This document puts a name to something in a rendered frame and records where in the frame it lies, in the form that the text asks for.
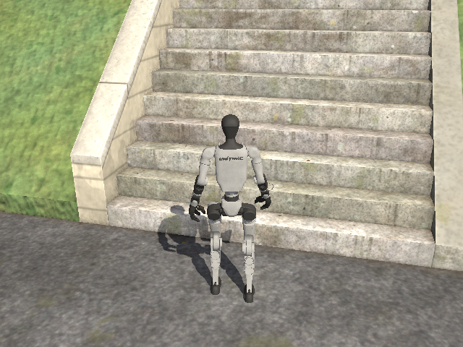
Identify stairs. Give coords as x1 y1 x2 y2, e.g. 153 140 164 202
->
106 0 436 267

